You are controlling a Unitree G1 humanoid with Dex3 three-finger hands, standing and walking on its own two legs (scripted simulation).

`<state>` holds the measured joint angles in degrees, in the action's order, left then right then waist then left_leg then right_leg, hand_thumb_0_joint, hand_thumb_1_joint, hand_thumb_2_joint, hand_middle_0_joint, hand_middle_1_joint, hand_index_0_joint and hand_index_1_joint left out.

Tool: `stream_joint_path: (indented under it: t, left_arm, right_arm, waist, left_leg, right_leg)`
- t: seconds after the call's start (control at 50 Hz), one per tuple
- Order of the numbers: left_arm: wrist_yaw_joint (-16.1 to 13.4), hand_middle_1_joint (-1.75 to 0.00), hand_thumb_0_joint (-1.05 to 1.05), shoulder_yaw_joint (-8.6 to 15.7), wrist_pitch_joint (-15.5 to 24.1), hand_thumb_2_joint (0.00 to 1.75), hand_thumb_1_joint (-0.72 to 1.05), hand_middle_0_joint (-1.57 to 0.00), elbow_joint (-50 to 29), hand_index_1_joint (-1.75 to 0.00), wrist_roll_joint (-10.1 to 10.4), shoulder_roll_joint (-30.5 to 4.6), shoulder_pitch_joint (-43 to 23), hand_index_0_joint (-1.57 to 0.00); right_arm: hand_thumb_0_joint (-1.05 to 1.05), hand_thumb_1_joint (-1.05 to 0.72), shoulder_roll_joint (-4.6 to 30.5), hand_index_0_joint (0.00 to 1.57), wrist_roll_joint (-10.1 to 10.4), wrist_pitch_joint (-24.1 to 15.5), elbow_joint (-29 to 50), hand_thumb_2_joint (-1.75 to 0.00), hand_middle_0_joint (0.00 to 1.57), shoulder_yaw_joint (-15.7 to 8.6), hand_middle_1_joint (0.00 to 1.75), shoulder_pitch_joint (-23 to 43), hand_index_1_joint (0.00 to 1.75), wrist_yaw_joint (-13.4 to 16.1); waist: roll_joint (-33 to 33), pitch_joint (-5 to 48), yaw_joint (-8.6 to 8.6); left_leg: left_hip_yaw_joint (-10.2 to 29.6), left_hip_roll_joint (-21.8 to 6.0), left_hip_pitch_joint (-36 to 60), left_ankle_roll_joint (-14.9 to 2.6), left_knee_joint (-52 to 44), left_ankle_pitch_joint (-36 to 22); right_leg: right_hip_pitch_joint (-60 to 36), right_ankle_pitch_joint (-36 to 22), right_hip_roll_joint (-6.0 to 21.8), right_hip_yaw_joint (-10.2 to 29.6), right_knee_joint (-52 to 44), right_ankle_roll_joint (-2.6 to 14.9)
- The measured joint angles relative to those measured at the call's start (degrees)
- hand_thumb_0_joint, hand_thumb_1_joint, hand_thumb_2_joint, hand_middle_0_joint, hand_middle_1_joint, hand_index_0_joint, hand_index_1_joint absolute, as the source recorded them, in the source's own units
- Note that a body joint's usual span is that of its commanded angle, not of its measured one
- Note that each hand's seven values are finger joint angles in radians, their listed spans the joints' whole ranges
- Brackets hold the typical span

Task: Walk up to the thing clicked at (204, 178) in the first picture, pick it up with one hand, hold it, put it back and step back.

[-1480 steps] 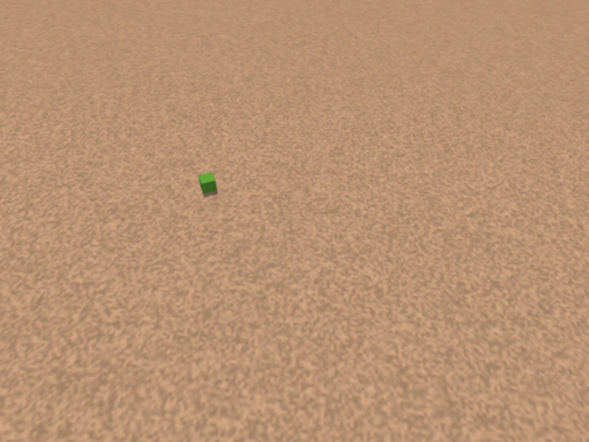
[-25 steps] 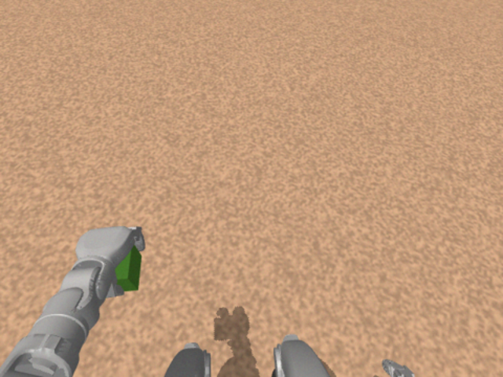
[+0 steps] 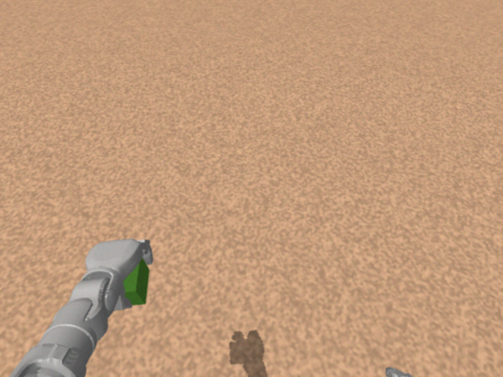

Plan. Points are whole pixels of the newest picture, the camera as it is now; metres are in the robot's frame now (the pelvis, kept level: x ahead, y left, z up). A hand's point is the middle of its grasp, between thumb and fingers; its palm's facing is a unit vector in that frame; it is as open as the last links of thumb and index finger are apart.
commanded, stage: hold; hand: left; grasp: from above
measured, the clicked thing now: (124, 281) +0.32 +0.23 -0.09
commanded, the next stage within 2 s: crouch in 1.84 s
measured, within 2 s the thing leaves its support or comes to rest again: neither
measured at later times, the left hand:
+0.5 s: hand (118, 276) +0.31 +0.22 -0.03, palm faces -0.45 -0.04 -0.89, open 10.5 cm
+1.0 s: hand (115, 280) +0.29 +0.21 -0.01, palm faces -0.45 -0.04 -0.89, open 10.5 cm
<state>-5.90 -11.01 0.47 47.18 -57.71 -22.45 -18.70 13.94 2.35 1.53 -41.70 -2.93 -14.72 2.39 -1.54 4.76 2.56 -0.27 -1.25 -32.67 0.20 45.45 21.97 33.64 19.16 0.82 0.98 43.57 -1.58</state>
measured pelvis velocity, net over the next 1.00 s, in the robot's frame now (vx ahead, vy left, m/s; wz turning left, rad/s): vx -0.01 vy -0.01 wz -0.01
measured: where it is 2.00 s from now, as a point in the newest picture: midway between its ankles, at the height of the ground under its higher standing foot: outside the picture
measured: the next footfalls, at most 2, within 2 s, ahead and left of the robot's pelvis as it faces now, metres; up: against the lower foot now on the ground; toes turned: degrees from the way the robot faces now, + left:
none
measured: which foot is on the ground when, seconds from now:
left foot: down 0.00-1.00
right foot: down 0.00-1.00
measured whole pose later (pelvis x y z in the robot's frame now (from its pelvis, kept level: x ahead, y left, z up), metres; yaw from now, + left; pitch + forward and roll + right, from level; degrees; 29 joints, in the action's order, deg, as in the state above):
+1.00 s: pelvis -0.01 -0.01 +0.02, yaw -1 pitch +2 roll +0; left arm 1.8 -12.2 1.7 37.2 -56.4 -23.7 -14.5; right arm 14.4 3.5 3.1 -40.0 -1.9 -10.9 3.7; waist -2.4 1.5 0.0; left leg -1.4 -1.0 -18.3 0.5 31.7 15.5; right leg 20.6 13.6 1.0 1.9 32.1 -1.2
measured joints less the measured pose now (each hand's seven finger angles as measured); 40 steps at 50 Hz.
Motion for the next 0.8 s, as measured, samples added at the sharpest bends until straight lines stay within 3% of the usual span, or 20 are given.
stream_joint_path:
  t: [0.36, 0.8]
  left_arm:
    - [4.8, -0.86, 0.0, -0.8, 0.7, 0.87, -0.18, -0.52, -4.5, -0.79, 0.4, -0.7, 2.0, -0.6]
    - [6.8, -0.91, 0.0, -1.2, 1.5, 0.86, -0.18, -0.52, -8.8, -0.79, 1.0, -1.0, 4.1, -0.6]
  right_arm:
    - [0.0, -0.9, 0.4, 0.2, 0.6, 1.0, 1.3, -0.89, 0.2, 0.1, 0.29, 1.3, 0.3, 0.3]
    - [0.01, -0.91, 0.6, 0.2, 0.9, 1.4, 2.0, -0.9, 0.2, 0.9, 0.29, 3.2, 0.3, 1.0]
  waist:
    - [-0.5, -0.8, -1.32]
    - [-0.8, -3.0, -2.29]
  left_leg:
    - [-0.7, 0.2, 7.7, 0.05, -6.7, -2.4]
    - [-1.0, 0.3, 12.7, 0.31, -12.1, -5.7]
  right_leg:
    - [-7.0, -2.0, 0.2, 0.6, -5.6, 0.09]
    - [-11.4, -4.8, 0.2, 0.9, -9.9, 0.38]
